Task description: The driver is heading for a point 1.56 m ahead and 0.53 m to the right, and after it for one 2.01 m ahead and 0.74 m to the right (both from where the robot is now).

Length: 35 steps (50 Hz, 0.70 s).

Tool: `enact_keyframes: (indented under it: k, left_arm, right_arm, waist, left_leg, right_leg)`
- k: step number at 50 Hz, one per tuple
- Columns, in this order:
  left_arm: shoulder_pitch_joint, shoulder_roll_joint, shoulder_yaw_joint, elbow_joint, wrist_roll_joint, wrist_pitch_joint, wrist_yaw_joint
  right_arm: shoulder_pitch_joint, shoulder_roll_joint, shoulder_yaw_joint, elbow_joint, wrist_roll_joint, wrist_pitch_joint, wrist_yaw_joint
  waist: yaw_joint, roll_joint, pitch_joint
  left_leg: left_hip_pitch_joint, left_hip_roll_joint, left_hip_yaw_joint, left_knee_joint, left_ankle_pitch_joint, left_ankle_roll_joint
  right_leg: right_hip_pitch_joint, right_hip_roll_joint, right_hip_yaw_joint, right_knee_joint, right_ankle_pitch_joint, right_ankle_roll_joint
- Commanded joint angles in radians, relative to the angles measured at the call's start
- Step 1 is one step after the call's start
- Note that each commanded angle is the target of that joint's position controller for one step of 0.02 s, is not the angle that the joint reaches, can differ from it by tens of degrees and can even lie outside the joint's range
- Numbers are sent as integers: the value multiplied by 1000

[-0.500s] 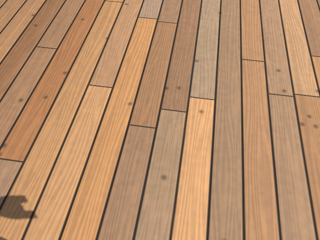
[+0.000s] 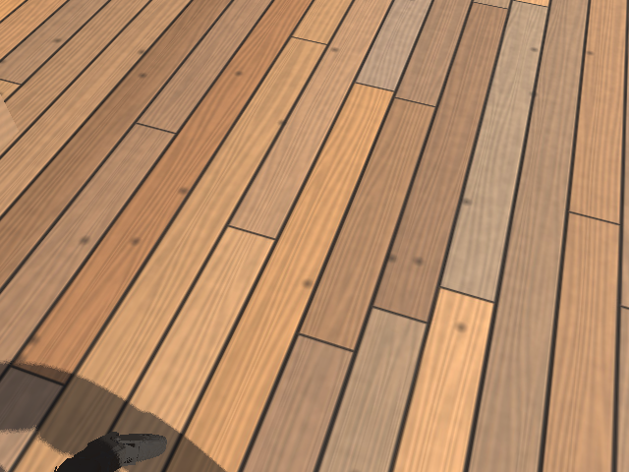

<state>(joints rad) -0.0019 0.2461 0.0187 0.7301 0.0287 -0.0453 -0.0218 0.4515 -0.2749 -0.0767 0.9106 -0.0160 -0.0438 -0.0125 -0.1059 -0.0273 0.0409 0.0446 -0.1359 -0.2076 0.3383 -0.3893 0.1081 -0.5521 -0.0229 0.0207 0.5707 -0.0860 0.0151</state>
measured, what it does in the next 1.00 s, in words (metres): walks ahead, turning right: right foot, then left foot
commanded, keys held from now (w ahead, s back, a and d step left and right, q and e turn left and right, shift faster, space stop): q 0.10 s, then e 0.90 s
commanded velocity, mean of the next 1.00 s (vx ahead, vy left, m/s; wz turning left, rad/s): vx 0.10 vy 0.00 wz -0.20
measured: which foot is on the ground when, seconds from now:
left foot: down 0.00-0.04, up 0.06-0.42, down 0.44-0.80, up 0.82-1.00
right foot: up 0.00-0.02, down 0.04-0.44, up 0.46-0.78, down 0.80-1.00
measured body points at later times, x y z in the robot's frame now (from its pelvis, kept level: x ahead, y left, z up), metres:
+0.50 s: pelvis +0.12 -0.01 +0.00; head +0.14 +0.00 +0.45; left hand +0.16 +0.25 -0.14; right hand +0.26 -0.26 -0.11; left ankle +0.15 +0.09 -0.73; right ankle +0.14 -0.12 -0.71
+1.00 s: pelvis +0.09 -0.05 +0.01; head +0.12 -0.09 +0.46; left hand +0.28 +0.19 -0.09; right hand +0.11 -0.35 -0.12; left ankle +0.14 +0.09 -0.65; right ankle +0.07 -0.12 -0.73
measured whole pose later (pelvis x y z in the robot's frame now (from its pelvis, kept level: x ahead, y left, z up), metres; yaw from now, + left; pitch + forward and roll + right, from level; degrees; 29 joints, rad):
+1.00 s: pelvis +0.09 -0.05 +0.01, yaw -18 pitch +0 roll +2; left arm 0.24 0.28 0.06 0.75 0.00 0.05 0.00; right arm 0.19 -0.30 -0.06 0.79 -0.02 0.05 -0.02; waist 0.00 0.04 0.06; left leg -0.50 0.02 -0.01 1.05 -0.38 -0.04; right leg -0.21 0.07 0.05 0.43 -0.22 -0.08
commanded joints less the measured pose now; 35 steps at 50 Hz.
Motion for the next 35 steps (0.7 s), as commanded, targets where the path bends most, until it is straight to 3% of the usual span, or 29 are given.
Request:
enact_keyframes:
  k: [1,2,3,4,5,6,7,8,9,12,14,16,18,21,22,23,24,25,26,27,30,33,35]
  left_arm:
    - [230,166,51,-3,3,-44,29]
    - [379,235,64,4,26,-57,45]
    - [354,316,80,-17,33,-42,41]
    - [325,240,72,-26,-1,-22,35]
    - [259,151,48,-37,-8,-18,36]
    - [224,89,29,-31,-9,-19,34]
    - [222,73,21,-19,-9,-23,36]
    - [225,79,19,-1,-11,-27,35]
    - [243,89,21,17,-13,-35,30]
    - [207,94,14,43,-10,-47,19]
    - [195,99,12,56,-12,-40,13]
    - [234,140,27,75,-12,-25,9]
    - [254,178,45,79,-15,0,7]
    - [245,178,55,71,-26,41,14]
    - [256,136,46,57,-28,44,14]
    - [272,45,27,30,-35,44,12]
    - [284,82,38,29,-26,57,25]
    - [295,136,59,45,-13,69,29]
    - [315,133,68,61,-12,80,29]
    - [335,128,73,71,-11,89,29]
    - [322,100,71,64,-8,104,16]
    - [260,76,59,28,-17,114,-2]
    - [234,83,57,4,-22,118,-8]
  right_arm:
    - [-82,-181,-40,-71,13,-21,1]
    - [-74,-109,-21,-109,33,-30,6]
    - [85,-27,-7,-128,71,-18,-8]
    - [102,-129,-23,-92,16,2,-20]
    - [36,-134,-28,-92,7,12,-16]
    - [-25,-116,-23,-96,-6,18,-6]
    - [-58,-93,-20,-103,-12,26,7]
    - [-49,-70,-13,-102,-16,38,19]
    - [-43,-53,-8,-100,-15,46,25]
    - [-35,-28,10,-88,-15,59,24]
    - [-94,-12,29,-94,-20,63,19]
    - [-154,-22,37,-103,-10,66,12]
    - [-194,-48,37,-114,-3,65,2]
    - [-188,-62,36,-119,-10,50,-18]
    - [-173,-103,29,-128,-23,41,-29]
    - [-190,-173,19,-145,-28,37,-39]
    - [-206,-210,-2,-140,-10,47,-37]
    - [-219,-146,13,-151,-6,46,-36]
    - [-271,-96,26,-157,-2,44,-37]
    - [-318,-73,33,-171,-5,46,-40]
    - [-302,-73,30,-169,-8,42,-46]
    - [-272,-99,17,-158,-9,44,-38]
    - [-262,-127,5,-154,-14,47,-26]
  waist:
    - [186,71,-117]
    - [226,-14,-265]
    - [139,-254,-410]
    - [113,-115,-384]
    - [105,-62,-269]
    - [107,-21,-165]
    - [107,-73,-123]
    - [95,-111,-101]
    - [88,-112,-104]
    - [38,-93,-143]
    - [47,-121,-137]
    - [78,-143,-139]
    - [93,-129,-126]
    - [69,-79,-73]
    - [71,5,-79]
    - [100,186,-88]
    - [82,305,-74]
    - [96,193,-54]
    - [130,144,-32]
    - [153,138,-34]
    - [141,155,-58]
    - [106,181,-80]
    - [89,208,-94]
  left_leg:
    - [-136,153,-93,340,916,3]
    - [-291,89,-41,611,589,-27]
    - [-540,-73,85,900,-261,-54]
    - [-560,26,78,993,-205,-48]
    - [-580,52,96,998,-132,-61]
    - [-581,83,108,944,-81,-74]
    - [-575,98,102,897,-52,-84]
    - [-541,92,101,867,-41,-96]
    - [-499,77,94,833,-21,-99]
    - [-419,81,123,652,22,-106]
    - [-354,105,183,476,79,-114]
    - [-316,98,203,394,120,-121]
    - [-302,94,210,338,107,-118]
    - [-188,108,199,119,150,-85]
    - [-133,233,70,27,135,-58]
    - [-88,436,-123,-73,220,2]
    - [-226,548,-197,-101,341,130]
    - [-251,518,-154,-101,396,163]
    - [-277,466,-66,-89,433,146]
    - [-277,420,11,-82,455,115]
    - [-198,381,123,-32,589,102]
    - [-166,398,159,1,564,98]
    - [-168,417,165,23,558,96]
  right_leg:
    - [416,30,-8,-145,80,-57]
    - [679,-196,176,-121,181,-100]
    - [872,-507,557,-133,539,-245]
    - [771,-466,569,-105,612,-261]
    - [650,-421,421,-128,574,-254]
    - [538,-338,288,-169,584,-226]
    - [483,-284,210,-199,588,-207]
    - [424,-250,159,-228,618,-208]
    - [389,-237,133,-237,676,-211]
    - [344,-209,74,-249,715,-227]
    - [311,-167,48,-249,691,-215]
    - [308,-156,76,-243,592,-213]
    - [295,-165,136,-235,402,-216]
    - [182,-142,216,-179,74,-165]
    - [121,-104,216,-116,-54,-119]
    - [33,25,95,54,-303,-66]
    - [44,108,-35,272,-516,-52]
    - [51,70,12,425,-509,-48]
    - [58,58,18,488,-459,-41]
    - [65,48,10,518,-415,-29]
    - [54,41,-22,480,-371,8]
    - [115,28,-43,317,-375,13]
    - [174,33,-70,223,-383,-1]
Keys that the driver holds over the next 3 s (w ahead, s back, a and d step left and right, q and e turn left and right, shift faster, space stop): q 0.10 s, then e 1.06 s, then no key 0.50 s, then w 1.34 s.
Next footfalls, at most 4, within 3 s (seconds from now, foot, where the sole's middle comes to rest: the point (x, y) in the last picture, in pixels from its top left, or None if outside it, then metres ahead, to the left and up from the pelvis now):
0.04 right None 0.19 -0.12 -0.77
0.44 left None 0.19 0.09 -0.77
0.80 right None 0.11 -0.13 -0.77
1.36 left None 0.20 0.03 -0.77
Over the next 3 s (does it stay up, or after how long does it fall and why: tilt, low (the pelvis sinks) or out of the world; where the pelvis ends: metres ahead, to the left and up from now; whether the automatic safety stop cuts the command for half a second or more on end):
stays up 0.61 -0.30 -0.01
